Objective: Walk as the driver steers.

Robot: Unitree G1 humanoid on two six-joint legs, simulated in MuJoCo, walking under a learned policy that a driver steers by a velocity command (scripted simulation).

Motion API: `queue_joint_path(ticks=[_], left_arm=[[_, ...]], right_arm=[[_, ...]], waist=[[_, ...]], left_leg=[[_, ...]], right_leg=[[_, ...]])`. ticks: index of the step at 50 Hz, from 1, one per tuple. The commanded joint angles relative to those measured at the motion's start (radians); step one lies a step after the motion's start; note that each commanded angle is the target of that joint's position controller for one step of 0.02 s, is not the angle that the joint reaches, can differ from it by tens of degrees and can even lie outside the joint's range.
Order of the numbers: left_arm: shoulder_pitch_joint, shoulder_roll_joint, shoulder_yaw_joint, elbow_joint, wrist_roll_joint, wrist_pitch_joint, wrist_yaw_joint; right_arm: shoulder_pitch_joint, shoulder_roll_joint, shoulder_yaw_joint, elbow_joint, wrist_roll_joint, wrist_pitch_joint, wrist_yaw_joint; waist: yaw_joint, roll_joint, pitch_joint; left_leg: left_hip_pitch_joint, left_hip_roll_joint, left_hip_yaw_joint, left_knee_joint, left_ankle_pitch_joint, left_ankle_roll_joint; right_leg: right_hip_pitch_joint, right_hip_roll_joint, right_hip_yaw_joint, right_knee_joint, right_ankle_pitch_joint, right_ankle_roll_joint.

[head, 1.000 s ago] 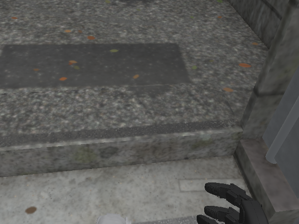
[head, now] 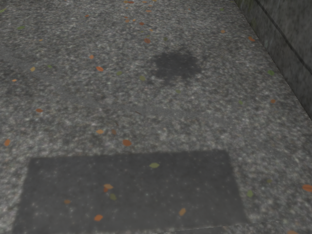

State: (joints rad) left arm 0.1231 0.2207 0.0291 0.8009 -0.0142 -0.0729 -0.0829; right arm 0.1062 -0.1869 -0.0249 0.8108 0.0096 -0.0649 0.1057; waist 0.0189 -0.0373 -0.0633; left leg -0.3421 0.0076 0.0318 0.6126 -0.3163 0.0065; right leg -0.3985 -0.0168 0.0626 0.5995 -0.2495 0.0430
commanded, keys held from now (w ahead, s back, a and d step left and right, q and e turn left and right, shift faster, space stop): shift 0.50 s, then w+shift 0.50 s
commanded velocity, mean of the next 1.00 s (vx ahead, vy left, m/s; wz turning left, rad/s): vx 0.30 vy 0.00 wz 0.00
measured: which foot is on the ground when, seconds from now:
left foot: down 0.00-0.78, up 0.80-1.00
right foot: down 0.00-1.00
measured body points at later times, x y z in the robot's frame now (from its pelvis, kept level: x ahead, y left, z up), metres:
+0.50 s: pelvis +0.02 +0.00 +0.00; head +0.02 +0.01 +0.45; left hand +0.13 +0.24 -0.13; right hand +0.15 -0.22 -0.12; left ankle +0.00 +0.12 -0.73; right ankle +0.04 -0.14 -0.73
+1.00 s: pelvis +0.17 -0.07 +0.01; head +0.18 -0.07 +0.46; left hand +0.03 +0.12 -0.13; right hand +0.46 -0.20 -0.01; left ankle +0.26 +0.03 -0.43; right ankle +0.04 -0.16 -0.73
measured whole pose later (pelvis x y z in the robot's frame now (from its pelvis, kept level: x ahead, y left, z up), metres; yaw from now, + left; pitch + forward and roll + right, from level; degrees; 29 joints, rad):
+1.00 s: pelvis +0.17 -0.07 +0.01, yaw -1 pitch +4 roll +0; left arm 0.63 0.10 -0.01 1.10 0.00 -0.11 -0.01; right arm -0.09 -0.04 0.07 0.54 -0.02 -0.03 0.02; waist 0.02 0.01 -0.06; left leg -1.31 0.04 0.07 2.03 -0.38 0.17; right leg 0.00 0.02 -0.07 0.27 -0.36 -0.04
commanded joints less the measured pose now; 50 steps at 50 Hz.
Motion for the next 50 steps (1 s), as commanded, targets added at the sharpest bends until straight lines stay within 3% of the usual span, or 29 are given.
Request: queue_joint_path(ticks=[1, 6, 15, 25, 26, 27, 28, 29, 30, 31, 32, 33, 34, 35, 36, 37, 38, 39, 40, 41, 42, 43, 44, 45, 46, 47, 48, 49, 50], left_arm=[[0.007, 0.071, 0.022, -0.037, 0.000, 0.016, 0.021], [-0.020, 0.076, 0.027, -0.023, -0.002, 0.009, 0.034], [-0.001, 0.074, 0.030, 0.014, 0.003, 0.013, 0.033], [0.018, 0.080, 0.031, 0.039, 0.005, 0.013, 0.028], [0.057, 0.099, 0.040, 0.052, 0.011, 0.019, 0.032], [0.074, 0.146, 0.061, 0.051, 0.035, 0.026, 0.044], [0.048, 0.153, 0.069, 0.044, 0.059, 0.033, 0.060], [-0.002, 0.086, 0.049, 0.018, 0.076, 0.032, 0.077], [-0.010, 0.041, 0.032, 0.012, 0.081, 0.025, 0.089], [0.003, 0.042, 0.035, 0.006, 0.078, 0.011, 0.095], [0.017, 0.051, 0.042, 0.000, 0.078, 0.001, 0.093], [0.053, 0.053, 0.043, 0.005, 0.079, 0.002, 0.084], [0.093, 0.046, 0.041, 0.016, 0.081, 0.006, 0.069], [0.104, 0.044, 0.039, 0.028, 0.080, 0.008, 0.050], [0.113, 0.023, 0.032, 0.035, 0.062, -0.004, 0.035], [0.174, 0.048, 0.044, 0.013, -0.004, -0.003, 0.050], [0.347, 0.086, 0.060, 0.079, 0.013, 0.000, 0.071], [0.552, 0.129, 0.073, 0.135, 0.032, 0.007, 0.082], [0.585, 0.104, 0.039, 0.148, 0.032, 0.012, 0.082], [0.516, 0.160, 0.045, 0.086, 0.049, 0.025, 0.087], [0.412, 0.188, 0.057, 0.091, 0.080, 0.012, 0.088], [0.417, 0.101, 0.039, 0.109, 0.085, -0.010, 0.079], [0.453, 0.045, 0.019, 0.135, 0.074, -0.028, 0.067], [0.472, -0.015, -0.005, 0.172, 0.054, -0.052, 0.067], [0.455, -0.052, -0.022, 0.203, 0.032, -0.068, 0.059], [0.428, -0.048, -0.026, 0.225, 0.019, -0.072, 0.052], [0.382, -0.018, -0.027, 0.222, 0.010, -0.073, 0.056], [0.355, 0.007, -0.032, 0.204, -0.008, -0.068, 0.078], [0.382, 0.028, -0.033, 0.192, -0.028, -0.075, 0.094]], right_arm=[[-0.068, -0.093, -0.022, -0.066, 0.002, -0.025, 0.012], [-0.049, -0.090, -0.027, -0.051, -0.001, -0.028, 0.012], [-0.003, -0.076, -0.029, -0.022, -0.006, -0.016, 0.012], [0.032, -0.090, -0.036, 0.012, -0.006, -0.009, 0.002], [0.084, -0.118, -0.048, 0.033, -0.018, -0.003, -0.006], [0.148, -0.191, -0.077, 0.056, -0.045, 0.002, -0.026], [0.216, -0.225, -0.091, 0.083, -0.066, 0.001, -0.051], [0.199, -0.212, -0.086, 0.082, -0.063, -0.007, -0.078], [0.131, -0.180, -0.067, 0.054, -0.054, -0.016, -0.102], [0.057, -0.144, -0.052, 0.023, -0.044, -0.030, -0.116], [0.001, -0.129, -0.046, 0.009, -0.047, -0.039, -0.121], [-0.018, -0.116, -0.036, 0.007, -0.056, -0.042, -0.127], [-0.067, -0.130, -0.032, -0.012, -0.059, -0.044, -0.137], [-0.092, -0.154, -0.037, -0.026, -0.056, -0.036, -0.144], [-0.105, -0.215, -0.050, -0.021, -0.041, -0.007, -0.141], [0.101, -0.251, -0.072, 0.054, -0.039, 0.005, -0.137], [0.084, -0.211, -0.070, 0.059, -0.047, 0.019, -0.133], [-0.002, -0.158, -0.060, -0.001, -0.032, 0.007, -0.118], [-0.126, 0.083, 0.016, -0.063, -0.039, -0.011, -0.113], [-0.050, 0.083, 0.010, -0.149, -0.021, -0.029, -0.097], [-0.233, 0.080, 0.023, -0.238, -0.015, -0.032, -0.101], [-0.347, 0.081, 0.037, -0.288, -0.031, -0.042, -0.109], [-0.336, 0.091, 0.048, -0.296, -0.048, -0.042, -0.110], [-0.280, 0.103, 0.060, -0.310, -0.063, -0.035, -0.103], [-0.329, 0.127, 0.075, -0.352, -0.058, -0.016, -0.097], [-0.355, 0.144, 0.095, -0.390, -0.052, 0.010, -0.093], [-0.344, 0.128, 0.099, -0.409, -0.026, 0.028, -0.090], [-0.316, 0.082, 0.102, -0.396, -0.012, 0.045, -0.078], [-0.266, 0.038, 0.079, -0.372, -0.009, 0.059, -0.086]], waist=[[0.018, 0.069, -0.032], [0.006, 0.073, -0.026], [-0.004, 0.058, -0.001], [-0.008, 0.035, 0.022], [-0.020, 0.055, 0.034], [-0.046, 0.094, 0.094], [-0.075, 0.139, 0.158], [-0.085, 0.216, 0.160], [-0.070, 0.221, 0.171], [-0.044, 0.211, 0.124], [-0.014, 0.234, 0.093], [0.007, 0.210, 0.077], [0.035, 0.149, 0.087], [0.030, 0.145, 0.099], [0.059, 0.101, 0.119], [0.057, 0.208, 0.117], [0.137, 0.155, 0.087], [0.233, -0.036, -0.001], [0.218, -0.299, 0.019], [0.174, -0.436, -0.065], [0.110, -0.285, 0.150], [0.117, -0.087, 0.197], [0.087, 0.021, 0.173], [0.023, 0.034, 0.146], [-0.032, 0.033, 0.184], [-0.071, 0.036, 0.222], [-0.100, 0.024, 0.245], [-0.106, 0.033, 0.243], [-0.105, 0.097, 0.212]], left_leg=[[0.082, 0.109, -0.186, -0.157, 0.198, 0.046], [0.116, 0.080, -0.142, -0.145, 0.238, 0.033], [0.148, 0.047, -0.088, -0.137, 0.237, 0.036], [0.136, 0.022, -0.047, -0.145, 0.201, 0.031], [0.134, 0.039, -0.071, -0.196, -0.021, 0.066], [0.126, 0.097, -0.168, -0.271, -0.350, 0.146], [0.168, 0.199, -0.340, -0.356, -0.558, 0.228], [0.218, 0.335, -0.517, -0.449, -0.583, 0.299], [0.184, 0.424, -0.598, -0.496, -0.492, 0.335], [0.133, 0.420, -0.570, -0.512, -0.396, 0.332], [0.109, 0.378, -0.468, -0.503, -0.343, 0.294], [0.101, 0.327, -0.370, -0.499, -0.281, 0.248], [0.100, 0.252, -0.250, -0.499, -0.224, 0.184], [0.101, 0.185, -0.161, -0.478, -0.165, 0.157], [0.125, 0.157, -0.123, -0.390, -0.114, 0.161], [0.123, 0.117, -0.066, -0.256, 0.057, 0.200], [0.092, 0.110, -0.059, 0.001, 0.309, 0.207], [-0.201, 0.078, -0.014, 0.391, 0.375, 0.170], [-0.520, -0.041, -0.026, 0.800, -0.107, 0.128], [-0.755, -0.121, -0.192, 1.067, -0.038, 0.103], [-1.086, -0.036, -0.134, 1.440, -0.023, 0.099], [-1.260, 0.006, -0.094, 1.726, -0.050, 0.116], [-1.324, 0.021, -0.077, 1.835, -0.117, 0.139], [-1.304, 0.038, -0.121, 1.848, -0.147, 0.170], [-1.229, 0.050, -0.108, 1.750, -0.158, 0.187], [-1.123, 0.056, -0.070, 1.575, -0.111, 0.195], [-1.029, 0.056, -0.021, 1.433, -0.088, 0.187], [-0.827, 0.066, 0.071, 1.229, -0.042, 0.161], [-0.687, 0.051, 0.144, 1.176, -0.032, 0.145]], right_leg=[[0.014, -0.010, -0.003, -0.044, 0.083, 0.004], [0.045, -0.009, 0.001, -0.063, 0.108, 0.006], [0.061, 0.000, -0.007, -0.087, 0.093, -0.001], [0.094, 0.005, -0.006, -0.106, 0.107, -0.015], [0.083, 0.019, -0.017, -0.106, -0.073, -0.029], [0.003, 0.036, -0.017, -0.086, -0.318, -0.064], [-0.150, 0.027, 0.009, -0.023, -0.365, -0.098], [-0.231, 0.019, -0.033, 0.136, -0.181, -0.095], [-0.258, -0.040, -0.019, 0.284, -0.093, -0.108], [-0.201, -0.030, -0.026, 0.440, -0.137, -0.117], [-0.158, -0.018, -0.040, 0.576, -0.184, -0.123], [-0.110, -0.016, -0.052, 0.627, -0.200, -0.131], [-0.037, -0.028, -0.079, 0.483, -0.199, -0.122], [0.051, -0.019, -0.125, 0.306, -0.203, -0.103], [0.136, -0.014, -0.139, 0.039, -0.105, -0.083], [0.179, 0.061, -0.240, -0.144, -0.189, -0.100], [0.350, 0.072, -0.249, -0.269, -0.063, -0.125], [0.640, -0.048, -0.012, -0.295, -0.099, -0.169], [0.647, -0.195, 0.220, -0.251, -0.096, -0.121], [0.658, -0.339, 0.807, -0.570, -0.447, -0.246], [0.620, -0.444, 0.765, -0.568, -0.531, -0.330], [0.588, -0.421, 0.551, -0.479, -0.379, -0.353], [0.567, -0.348, 0.381, -0.402, -0.306, -0.307], [0.499, -0.310, 0.277, -0.380, -0.262, -0.252], [0.322, -0.271, 0.192, -0.442, -0.334, -0.193], [0.143, -0.210, 0.104, -0.505, -0.369, -0.147], [0.020, -0.187, 0.057, -0.586, -0.358, -0.144], [-0.120, -0.171, 0.000, -0.718, -0.220, -0.187], [-0.119, -0.146, -0.054, -0.760, 0.037, -0.222]])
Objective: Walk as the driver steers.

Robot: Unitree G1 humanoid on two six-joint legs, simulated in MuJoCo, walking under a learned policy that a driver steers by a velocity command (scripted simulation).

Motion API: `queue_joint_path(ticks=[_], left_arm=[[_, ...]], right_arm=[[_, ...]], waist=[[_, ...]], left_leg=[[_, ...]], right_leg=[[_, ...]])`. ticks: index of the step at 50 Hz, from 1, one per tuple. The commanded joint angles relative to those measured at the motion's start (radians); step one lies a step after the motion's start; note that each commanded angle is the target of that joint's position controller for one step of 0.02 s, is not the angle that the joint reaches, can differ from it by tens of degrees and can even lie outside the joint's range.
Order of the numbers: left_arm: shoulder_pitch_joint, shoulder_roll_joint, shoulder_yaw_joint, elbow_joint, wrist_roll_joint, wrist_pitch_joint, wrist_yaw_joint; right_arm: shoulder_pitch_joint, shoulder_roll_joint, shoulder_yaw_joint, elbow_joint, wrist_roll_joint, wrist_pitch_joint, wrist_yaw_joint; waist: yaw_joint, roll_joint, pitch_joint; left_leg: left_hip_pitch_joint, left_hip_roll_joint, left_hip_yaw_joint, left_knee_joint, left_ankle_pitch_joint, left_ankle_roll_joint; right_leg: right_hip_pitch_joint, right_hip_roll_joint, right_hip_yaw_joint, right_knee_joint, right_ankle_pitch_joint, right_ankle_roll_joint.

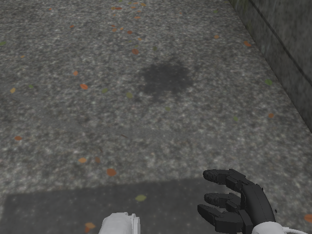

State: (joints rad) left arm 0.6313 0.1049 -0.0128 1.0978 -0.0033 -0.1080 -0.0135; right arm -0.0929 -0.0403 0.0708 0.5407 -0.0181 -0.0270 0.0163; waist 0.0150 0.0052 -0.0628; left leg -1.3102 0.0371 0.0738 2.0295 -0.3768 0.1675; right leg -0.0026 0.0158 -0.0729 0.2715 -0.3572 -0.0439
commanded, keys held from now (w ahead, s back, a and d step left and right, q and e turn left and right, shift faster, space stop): w+shift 0.98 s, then shift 0.02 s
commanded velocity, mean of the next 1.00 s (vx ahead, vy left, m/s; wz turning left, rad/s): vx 0.97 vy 0.00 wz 0.00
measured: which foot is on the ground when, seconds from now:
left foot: up 0.00-0.12, down 0.14-0.62, up 0.64-1.00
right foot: down 0.00-0.14, up 0.16-0.60, down 0.62-1.00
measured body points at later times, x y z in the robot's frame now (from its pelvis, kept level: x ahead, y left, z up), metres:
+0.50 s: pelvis +0.38 +0.02 +0.15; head +0.40 +0.03 +0.60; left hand +0.67 +0.18 +0.11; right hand +0.29 -0.23 +0.02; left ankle +0.22 +0.07 -0.59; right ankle +0.59 -0.11 -0.52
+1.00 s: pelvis +0.86 +0.01 +0.12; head +0.90 +0.01 +0.57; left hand +0.77 +0.27 -0.01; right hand +1.14 -0.18 +0.07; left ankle +1.09 +0.12 -0.56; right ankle +0.60 -0.06 -0.58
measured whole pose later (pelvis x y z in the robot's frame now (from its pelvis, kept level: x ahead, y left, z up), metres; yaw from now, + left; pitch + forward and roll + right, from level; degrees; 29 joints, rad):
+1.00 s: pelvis +0.86 +0.01 +0.12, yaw +0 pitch +3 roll +0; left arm 0.56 0.25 0.03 0.97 0.00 -0.13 -0.01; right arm -0.05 -0.23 0.02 0.63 -0.04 -0.08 0.04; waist 0.08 0.00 0.01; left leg -0.71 0.03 0.08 0.58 0.06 0.12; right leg 0.33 0.06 -0.04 0.07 -0.39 -0.06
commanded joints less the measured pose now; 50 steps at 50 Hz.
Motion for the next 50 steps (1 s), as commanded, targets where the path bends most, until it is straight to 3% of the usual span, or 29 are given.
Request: queue_joint_path(ticks=[1, 3, 4, 5, 6, 7, 8, 9, 11, 13, 14, 16, 18, 20, 21, 22, 24, 28, 30, 31, 32, 33, 35, 38, 41, 44, 47, 49, 50], left_arm=[[-0.118, 0.190, 0.023, -0.104, -0.047, -0.044, 0.038], [-0.105, 0.252, 0.045, -0.153, -0.068, -0.051, 0.048], [-0.058, 0.309, 0.067, -0.154, -0.048, -0.051, 0.056], [-0.082, 0.340, 0.090, -0.175, -0.007, -0.047, 0.058], [-0.140, 0.355, 0.113, -0.208, -0.001, -0.048, 0.041], [-0.212, 0.325, 0.116, -0.255, -0.017, -0.064, 0.028], [-0.247, 0.187, 0.098, -0.324, -0.029, -0.084, -0.030], [-0.275, 0.132, 0.109, -0.383, 0.018, -0.093, -0.046], [-0.381, 0.025, 0.058, -0.493, 0.045, -0.080, -0.028], [-0.440, -0.060, 0.008, -0.543, 0.048, -0.023, -0.006], [-0.406, -0.039, 0.001, -0.533, 0.032, 0.008, -0.002], [-0.422, 0.041, 0.009, -0.541, 0.031, 0.048, 0.001], [-0.505, 0.126, 0.018, -0.568, 0.043, 0.052, -0.005], [-0.570, 0.149, 0.017, -0.566, 0.036, 0.039, -0.014], [-0.591, 0.139, 0.020, -0.552, 0.008, 0.040, -0.022], [-0.656, 0.110, 0.007, -0.575, -0.002, 0.033, -0.030], [-0.744, 0.102, 0.005, -0.589, 0.018, 0.037, -0.042], [-0.607, 0.218, 0.046, -0.524, 0.032, 0.031, -0.016], [-0.275, 0.296, 0.086, -0.413, 0.051, 0.019, 0.018], [-0.139, 0.357, 0.105, -0.371, 0.070, 0.023, 0.032], [-0.199, 0.372, 0.107, -0.388, 0.087, 0.021, 0.019], [-0.237, 0.295, 0.105, -0.375, 0.054, 0.029, 0.009], [-0.281, 0.226, 0.091, -0.336, 0.054, 0.014, 0.005], [-0.251, 0.170, 0.067, -0.268, 0.035, -0.010, 0.019], [-0.235, 0.210, 0.067, -0.251, 0.016, -0.030, 0.001], [-0.199, 0.253, 0.071, -0.232, -0.013, -0.056, -0.007], [-0.136, 0.313, 0.079, -0.204, -0.015, -0.053, -0.004], [-0.120, 0.359, 0.084, -0.192, 0.009, -0.031, 0.016], [-0.121, 0.373, 0.088, -0.183, 0.030, -0.012, 0.028]], right_arm=[[-0.055, -0.085, -0.008, -0.107, 0.019, 0.026, -0.004], [-0.047, -0.097, -0.016, -0.081, 0.007, 0.017, -0.004], [0.030, -0.118, -0.037, -0.062, 0.025, 0.021, -0.003], [0.155, -0.162, -0.067, -0.021, 0.027, 0.029, -0.008], [0.298, -0.227, -0.096, 0.001, 0.013, 0.034, -0.014], [0.443, -0.333, -0.137, 0.046, -0.020, 0.025, -0.019], [0.480, -0.415, -0.175, 0.130, -0.008, 0.011, -0.019], [0.327, -0.381, -0.183, 0.137, 0.018, 0.011, -0.013], [0.288, -0.218, -0.144, 0.220, 0.009, -0.028, -0.001], [0.396, -0.102, -0.116, 0.361, -0.040, -0.066, -0.002], [0.412, -0.101, -0.110, 0.360, -0.044, -0.080, -0.002], [0.354, -0.150, -0.112, 0.375, -0.012, -0.103, 0.001], [0.371, -0.244, -0.125, 0.374, 0.000, -0.123, -0.001], [0.466, -0.281, -0.133, 0.366, 0.023, -0.141, -0.009], [0.485, -0.293, -0.141, 0.354, 0.031, -0.141, -0.005], [0.539, -0.311, -0.144, 0.348, 0.031, -0.142, -0.006], [0.613, -0.313, -0.147, 0.369, 0.019, -0.132, -0.011], [0.671, -0.364, -0.151, 0.370, -0.009, -0.098, -0.043], [0.590, -0.376, -0.154, 0.343, -0.017, -0.077, -0.050], [0.538, -0.287, -0.136, 0.303, -0.029, -0.083, -0.040], [0.615, -0.214, -0.116, 0.249, 0.025, -0.095, -0.025], [0.477, -0.303, -0.128, 0.227, 0.019, -0.101, -0.033], [0.388, -0.297, -0.118, 0.200, 0.013, -0.100, -0.017], [0.382, -0.248, -0.099, 0.173, -0.024, -0.049, 0.014], [0.204, -0.236, -0.081, 0.078, -0.034, -0.041, 0.028], [0.110, -0.208, -0.062, 0.048, -0.013, -0.056, 0.046], [0.063, -0.254, -0.075, 0.049, -0.012, -0.059, 0.036], [0.135, -0.297, -0.089, 0.073, -0.018, -0.058, 0.016], [0.307, -0.329, -0.103, 0.122, -0.024, -0.061, 0.004]], waist=[[-0.110, 0.008, 0.186], [-0.103, 0.069, 0.012], [-0.128, -0.051, -0.069], [-0.183, -0.149, -0.152], [-0.244, -0.232, -0.232], [-0.298, -0.143, -0.324], [-0.242, 0.206, -0.275], [-0.154, 0.243, -0.210], [-0.050, -0.021, -0.020], [0.017, -0.122, 0.102], [0.046, -0.096, 0.140], [0.098, -0.091, 0.221], [0.076, -0.070, 0.188], [0.015, -0.068, 0.140], [-0.015, -0.067, 0.111], [-0.052, -0.030, 0.122], [-0.093, 0.003, 0.116], [-0.025, 0.197, -0.037], [0.155, 0.166, -0.155], [0.182, 0.013, -0.247], [0.063, -0.248, -0.321], [0.105, -0.020, -0.184], [0.042, 0.056, 0.009], [-0.048, -0.013, 0.133], [-0.051, -0.038, 0.241], [-0.032, -0.026, 0.229], [-0.020, -0.029, 0.206], [-0.063, -0.114, 0.108], [-0.142, -0.133, 0.004]], left_leg=[[0.397, 0.046, 0.109, -0.342, 0.039, -0.014], [0.717, -0.047, 0.194, -0.633, -0.006, 0.007], [0.773, -0.108, 0.209, -0.695, -0.149, 0.006], [0.795, -0.145, 0.159, -0.757, -0.275, 0.023], [0.893, -0.160, 0.065, -0.867, -0.294, 0.054], [1.074, -0.054, -0.168, -1.030, -0.412, 0.095], [1.202, 0.107, -0.723, -1.521, -0.768, 0.152], [1.176, 0.182, -1.169, -1.795, -0.928, 0.133], [0.993, 0.225, -0.920, -1.716, -0.653, 0.095], [0.860, 0.166, -0.591, -1.644, -0.346, 0.047], [0.810, 0.157, -0.491, -1.679, -0.315, 0.031], [0.656, 0.083, -0.303, -1.795, -0.184, -0.017], [0.675, 0.018, -0.204, -1.894, 0.005, 0.001], [0.863, -0.006, -0.148, -1.938, 0.248, 0.008], [0.935, -0.025, -0.102, -1.964, 0.361, -0.007], [1.008, 0.005, -0.125, -2.007, 0.458, -0.016], [1.273, 0.050, -0.102, -1.992, 0.759, -0.044], [1.567, 0.131, -0.063, -1.597, 1.508, -0.061], [1.315, 0.131, -0.060, -1.171, 1.255, -0.046], [1.033, 0.041, -0.045, -0.840, 0.539, -0.020], [0.614, -0.116, -0.115, -0.487, -0.095, -0.065], [0.440, -0.045, -0.155, -0.501, 0.025, -0.035], [0.471, 0.026, -0.164, -0.623, 0.098, -0.047], [0.508, 0.070, -0.148, -0.723, 0.091, -0.095], [0.498, 0.100, -0.079, -0.963, 0.215, -0.126], [0.801, 0.046, 0.012, -1.289, 0.538, -0.087], [0.837, -0.025, 0.057, -1.415, 0.578, -0.052], [0.912, -0.096, 0.078, -1.423, 0.416, -0.039], [1.085, -0.130, 0.057, -1.442, 0.365, -0.022]], right_leg=[[-0.484, -0.194, 0.049, -0.467, 0.326, -0.144], [-0.296, -0.184, -0.039, -0.296, 1.222, -0.124], [-0.135, -0.237, -0.018, -0.134, 1.650, -0.136], [0.010, -0.272, 0.009, 0.105, 1.872, -0.143], [0.066, -0.310, 0.040, 0.365, 1.945, -0.139], [-0.051, -0.262, 0.060, 0.712, 1.741, -0.130], [-0.466, 0.017, 0.131, 1.122, 0.645, -0.098], [-0.757, 0.113, 0.312, 1.548, 0.328, -0.092], [-0.922, 0.030, 0.266, 1.792, 0.308, -0.107], [-1.050, -0.002, 0.262, 1.856, 0.155, -0.126], [-1.046, -0.015, 0.272, 1.739, 0.082, -0.110], [-0.931, -0.048, 0.255, 1.371, 0.121, -0.077], [-0.804, -0.082, 0.131, 1.085, 0.271, -0.039], [-0.744, -0.113, 0.041, 0.836, 0.387, -0.030], [-0.669, -0.089, 0.005, 0.716, 0.433, -0.031], [-0.621, -0.084, -0.015, 0.568, 0.455, -0.035], [-0.629, -0.044, -0.058, 0.387, 0.460, -0.052], [-0.441, 0.075, -0.098, 0.277, 0.245, -0.107], [-0.003, 0.006, 0.005, 0.214, 0.204, -0.165], [0.254, -0.199, 0.220, 0.298, -0.048, -0.184], [0.485, -0.422, 0.800, 0.156, -0.173, -0.337], [0.403, -0.361, 0.761, 0.034, -0.244, -0.312], [0.141, -0.288, 0.520, -0.040, -0.048, -0.257], [-0.089, -0.193, 0.352, -0.125, 0.007, -0.195], [-0.247, -0.145, 0.208, -0.221, 0.247, -0.181], [-0.347, -0.106, 0.094, -0.320, 0.588, -0.130], [-0.082, -0.139, 0.056, -0.278, 1.003, -0.114], [0.083, -0.175, 0.045, -0.064, 1.354, -0.094], [0.096, -0.180, 0.041, 0.166, 1.403, -0.078]])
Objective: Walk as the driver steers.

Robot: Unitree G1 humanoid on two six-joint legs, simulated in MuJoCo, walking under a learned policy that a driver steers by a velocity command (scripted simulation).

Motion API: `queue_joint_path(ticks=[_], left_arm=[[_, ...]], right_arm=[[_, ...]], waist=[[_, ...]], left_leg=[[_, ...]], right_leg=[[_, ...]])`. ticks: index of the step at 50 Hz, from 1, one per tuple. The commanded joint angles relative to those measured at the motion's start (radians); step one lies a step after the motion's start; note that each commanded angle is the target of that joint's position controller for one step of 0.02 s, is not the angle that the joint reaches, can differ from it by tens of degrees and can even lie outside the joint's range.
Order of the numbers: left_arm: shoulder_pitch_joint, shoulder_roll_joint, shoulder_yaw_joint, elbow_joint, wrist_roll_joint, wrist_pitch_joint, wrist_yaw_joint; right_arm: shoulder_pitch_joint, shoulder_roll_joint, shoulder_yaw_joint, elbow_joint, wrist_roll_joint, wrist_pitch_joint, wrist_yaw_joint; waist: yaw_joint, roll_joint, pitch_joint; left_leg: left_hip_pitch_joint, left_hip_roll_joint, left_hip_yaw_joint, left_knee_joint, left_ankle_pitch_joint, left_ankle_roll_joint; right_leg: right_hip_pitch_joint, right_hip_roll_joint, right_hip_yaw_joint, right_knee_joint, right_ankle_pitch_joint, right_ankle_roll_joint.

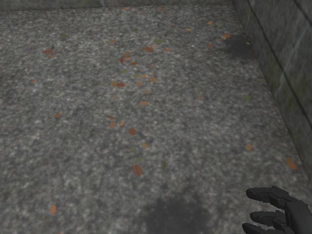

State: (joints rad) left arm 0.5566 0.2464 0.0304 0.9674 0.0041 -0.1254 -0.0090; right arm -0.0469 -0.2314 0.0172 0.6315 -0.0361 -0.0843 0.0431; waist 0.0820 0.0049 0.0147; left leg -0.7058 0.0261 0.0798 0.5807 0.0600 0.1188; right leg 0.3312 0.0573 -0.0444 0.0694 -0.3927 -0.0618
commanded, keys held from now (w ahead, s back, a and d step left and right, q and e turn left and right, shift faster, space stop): shift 1.00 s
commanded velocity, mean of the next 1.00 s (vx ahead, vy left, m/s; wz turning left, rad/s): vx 0.22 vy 0.00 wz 0.00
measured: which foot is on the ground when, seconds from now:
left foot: up 0.00-0.02, down 0.04-0.46, up 0.48-0.72, down 0.74-1.00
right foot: down 0.00-0.04, up 0.06-0.42, down 0.44-1.00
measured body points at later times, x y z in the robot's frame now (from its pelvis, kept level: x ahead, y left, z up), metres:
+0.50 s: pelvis +0.34 -0.01 +0.01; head +0.37 -0.01 +0.46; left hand +0.55 +0.22 -0.07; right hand +0.41 -0.28 -0.12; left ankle +0.23 +0.10 -0.68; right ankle +0.48 -0.10 -0.71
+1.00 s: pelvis +0.41 +0.02 +0.02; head +0.42 +0.02 +0.47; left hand +0.50 +0.27 -0.11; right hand +0.46 -0.23 -0.12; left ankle +0.39 +0.14 -0.71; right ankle +0.48 -0.10 -0.71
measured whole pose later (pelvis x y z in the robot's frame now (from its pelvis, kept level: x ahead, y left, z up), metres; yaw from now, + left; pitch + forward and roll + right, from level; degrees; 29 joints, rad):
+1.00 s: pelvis +0.41 +0.02 +0.02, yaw +1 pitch +0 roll +0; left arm 0.20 0.21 0.05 0.91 0.01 0.00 0.03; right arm 0.24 -0.20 -0.02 1.00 -0.01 -0.02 -0.04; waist 0.00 0.00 0.01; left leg -0.23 0.01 -0.01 0.57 -0.34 0.00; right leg -0.35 0.01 0.02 0.51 -0.16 0.00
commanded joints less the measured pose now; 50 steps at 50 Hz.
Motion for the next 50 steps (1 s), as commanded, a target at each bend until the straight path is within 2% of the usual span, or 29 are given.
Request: queue_joint_path(ticks=[1, 2, 3, 4, 5, 6, 7, 9, 12, 14, 16, 18, 20, 22, 23, 24, 25, 26, 28, 30, 31, 34, 36, 37, 38, 39, 41, 44, 50], left_arm=[[-0.081, 0.238, 0.047, -0.051, 0.021, 0.021, 0.036], [-0.068, 0.178, 0.036, -0.076, 0.019, 0.021, 0.040], [0.100, 0.024, 0.003, -0.115, -0.056, 0.016, 0.025], [0.037, 0.128, 0.019, -0.113, -0.031, 0.015, 0.039], [-0.086, 0.101, 0.012, -0.144, -0.033, 0.014, 0.041], [-0.208, 0.092, 0.001, -0.187, -0.037, 0.004, 0.022], [-0.253, 0.110, 0.015, -0.200, -0.038, 0.012, 0.018], [-0.226, 0.088, 0.015, -0.212, -0.033, 0.041, 0.012], [-0.251, 0.029, -0.006, -0.239, -0.011, 0.053, 0.020], [-0.326, 0.015, -0.017, -0.247, 0.000, 0.043, 0.011], [-0.396, 0.036, -0.012, -0.256, 0.003, 0.040, 0.000], [-0.459, 0.065, -0.004, -0.277, 0.006, 0.041, -0.005], [-0.462, 0.094, 0.009, -0.280, 0.018, 0.036, -0.011], [-0.360, 0.136, 0.031, -0.235, 0.033, 0.031, -0.005], [-0.312, 0.188, 0.041, -0.231, 0.045, 0.030, 0.004], [-0.289, 0.142, 0.020, -0.238, 0.067, 0.042, 0.010], [-0.254, 0.067, 0.003, -0.224, 0.040, 0.053, 0.002], [-0.300, 0.068, 0.002, -0.228, 0.017, 0.061, -0.004], [-0.427, 0.075, 0.002, -0.246, 0.012, 0.076, 0.002], [-0.500, 0.106, 0.016, -0.253, 0.030, 0.099, 0.015], [-0.496, 0.104, 0.018, -0.250, 0.034, 0.105, 0.021], [-0.482, 0.087, 0.019, -0.234, 0.016, 0.112, 0.034], [-0.449, 0.070, 0.016, -0.209, 0.003, 0.114, 0.037], [-0.429, 0.058, 0.013, -0.196, 0.009, 0.112, 0.036], [-0.409, 0.067, 0.021, -0.197, 0.009, 0.112, 0.035], [-0.430, 0.066, 0.023, -0.193, 0.015, 0.110, 0.039], [-0.411, 0.039, 0.025, -0.172, 0.015, 0.109, 0.045], [-0.380, 0.050, 0.032, -0.140, 0.016, 0.111, 0.044], [-0.380, 0.042, 0.035, -0.094, 0.007, 0.111, 0.041]], right_arm=[[0.466, -0.163, -0.065, 0.101, -0.017, -0.007, -0.037], [0.597, -0.238, -0.089, 0.139, -0.032, -0.008, -0.054], [0.573, -0.323, -0.106, 0.139, -0.042, -0.012, -0.046], [0.551, -0.284, -0.121, 0.126, 0.006, -0.003, -0.032], [0.469, -0.213, -0.102, 0.138, 0.015, -0.012, -0.033], [0.370, -0.134, -0.079, 0.118, 0.047, -0.025, -0.022], [0.306, -0.091, -0.064, 0.122, 0.048, -0.037, -0.022], [0.276, -0.059, -0.048, 0.148, 0.029, -0.049, -0.017], [0.203, -0.122, -0.059, 0.162, 0.028, -0.051, -0.028], [0.227, -0.153, -0.070, 0.173, 0.038, -0.041, -0.047], [0.291, -0.169, -0.074, 0.199, 0.053, -0.033, -0.055], [0.313, -0.173, -0.075, 0.220, 0.058, -0.022, -0.059], [0.308, -0.176, -0.077, 0.236, 0.054, -0.008, -0.060], [0.317, -0.160, -0.073, 0.244, 0.046, 0.001, -0.059], [0.360, -0.134, -0.064, 0.237, 0.024, -0.004, -0.056], [0.522, -0.035, -0.029, 0.273, 0.029, -0.004, -0.043], [0.525, -0.095, -0.039, 0.294, 0.046, 0.010, -0.032], [0.444, -0.153, -0.057, 0.274, 0.055, 0.028, -0.031], [0.321, -0.140, -0.065, 0.248, 0.046, 0.075, -0.057], [0.315, -0.103, -0.059, 0.249, 0.041, 0.106, -0.078], [0.331, -0.084, -0.055, 0.262, 0.038, 0.109, -0.085], [0.362, -0.070, -0.055, 0.296, 0.034, 0.110, -0.086], [0.342, -0.077, -0.058, 0.298, 0.012, 0.113, -0.080], [0.318, -0.107, -0.061, 0.282, -0.004, 0.113, -0.081], [0.286, -0.162, -0.076, 0.279, 0.005, 0.113, -0.084], [0.270, -0.131, -0.070, 0.284, 0.012, 0.103, -0.083], [0.225, -0.095, -0.059, 0.288, 0.012, 0.078, -0.083], [0.246, -0.089, -0.058, 0.306, 0.024, 0.054, -0.083], [0.312, -0.085, -0.059, 0.345, 0.032, 0.049, -0.085]], waist=[[-0.308, -0.120, -0.153], [-0.320, -0.066, -0.261], [-0.165, 0.341, -0.480], [-0.214, 0.090, -0.581], [-0.177, 0.068, -0.393], [-0.191, 0.024, -0.231], [-0.138, 0.002, -0.161], [-0.056, 0.012, -0.080], [-0.003, 0.021, -0.025], [-0.042, 0.045, -0.069], [-0.083, 0.053, -0.098], [-0.101, 0.062, -0.087], [-0.087, 0.064, -0.086], [-0.048, 0.026, -0.122], [-0.056, -0.070, -0.197], [-0.086, -0.268, -0.358], [-0.055, -0.243, -0.435], [-0.052, -0.149, -0.364], [-0.086, -0.031, -0.210], [-0.123, -0.112, -0.140], [-0.124, -0.136, -0.149], [-0.135, -0.131, -0.189], [-0.136, -0.117, -0.148], [-0.124, -0.079, -0.097], [-0.082, 0.020, -0.038], [-0.088, 0.062, -0.013], [-0.059, 0.116, -0.002], [-0.065, 0.077, 0.012], [-0.088, 0.006, -0.017]], left_leg=[[0.688, -0.094, 0.022, -0.067, -0.001, 0.039], [0.926, 0.079, -0.134, 0.018, 0.058, 0.062], [1.281, 0.467, -0.708, 0.003, 0.547, 0.264], [1.230, 0.400, -0.716, -0.045, 0.648, 0.282], [1.088, 0.359, -0.540, -0.057, 0.612, 0.247], [0.893, 0.291, -0.446, -0.158, 0.495, 0.219], [0.750, 0.258, -0.376, -0.201, 0.414, 0.190], [0.529, 0.228, -0.297, -0.296, 0.434, 0.171], [0.328, 0.149, -0.137, -0.352, 0.568, 0.143], [0.340, 0.076, -0.047, -0.338, 0.527, 0.110], [0.427, 0.079, -0.054, -0.319, 0.415, 0.089], [0.503, 0.109, -0.088, -0.283, 0.325, 0.067], [0.560, 0.133, -0.112, -0.193, 0.292, 0.039], [0.560, 0.067, -0.089, -0.007, 0.272, -0.014], [0.443, -0.013, -0.051, 0.177, 0.050, -0.065], [0.242, -0.078, -0.085, 0.482, -0.558, -0.132], [0.197, -0.061, -0.176, 0.583, -0.765, -0.152], [0.160, -0.026, -0.197, 0.623, -0.744, -0.162], [0.174, 0.024, -0.174, 0.540, -0.661, -0.174], [0.310, 0.019, -0.122, 0.349, -0.596, -0.177], [0.363, 0.005, -0.104, 0.285, -0.563, -0.176], [0.495, -0.006, -0.084, 0.090, -0.349, -0.151], [0.559, -0.014, -0.068, -0.029, -0.278, -0.114], [0.544, 0.041, -0.127, -0.087, -0.307, -0.083], [0.416, 0.065, -0.160, -0.125, -0.485, -0.048], [0.291, 0.064, -0.179, -0.188, -0.620, -0.041], [0.224, 0.066, -0.190, -0.245, -0.612, -0.067], [0.255, 0.057, -0.177, -0.227, -0.526, -0.080], [0.343, 0.034, -0.145, -0.168, -0.349, -0.077]], right_leg=[[-0.304, -0.194, -0.008, 0.656, 1.354, -0.037], [-0.495, -0.123, 0.001, 0.995, 0.928, -0.030], [-0.882, 0.087, 0.058, 1.558, -0.152, 0.033], [-0.928, 0.054, 0.183, 1.592, -0.084, 0.002], [-0.993, -0.022, 0.171, 1.523, -0.031, 0.008], [-1.024, -0.065, 0.177, 1.470, -0.074, 0.030], [-1.013, -0.104, 0.163, 1.397, -0.032, 0.033], [-0.917, -0.138, 0.146, 1.294, -0.014, 0.034], [-0.829, -0.136, 0.089, 0.956, 0.109, 0.070], [-0.739, -0.098, 0.041, 0.707, 0.359, 0.078], [-0.717, -0.070, 0.048, 0.574, 0.538, 0.079], [-0.731, -0.069, 0.070, 0.485, 0.575, 0.059], [-0.716, -0.065, 0.074, 0.428, 0.556, 0.025], [-0.571, -0.050, 0.056, 0.363, 0.734, -0.016], [-0.375, -0.170, 0.160, 0.444, 1.198, -0.075], [-0.128, -0.422, 0.415, 0.477, 1.462, -0.294], [-0.117, -0.445, 0.499, 0.447, 1.348, -0.335], [-0.205, -0.402, 0.468, 0.417, 1.126, -0.296], [-0.478, -0.350, 0.414, 0.325, 0.705, -0.224], [-0.689, -0.271, 0.331, 0.247, 0.466, -0.165], [-0.713, -0.247, 0.298, 0.235, 0.421, -0.158], [-0.729, -0.226, 0.265, 0.226, 0.191, -0.133], [-0.787, -0.184, 0.237, 0.221, -0.070, -0.062], [-0.822, -0.157, 0.217, 0.244, -0.153, -0.013], [-0.783, -0.094, 0.146, 0.271, -0.121, 0.024], [-0.678, -0.065, 0.101, 0.330, -0.023, 0.047], [-0.561, -0.059, 0.084, 0.394, 0.125, 0.046], [-0.545, -0.068, 0.093, 0.397, 0.197, 0.027], [-0.523, -0.076, 0.099, 0.411, 0.335, 0.022]])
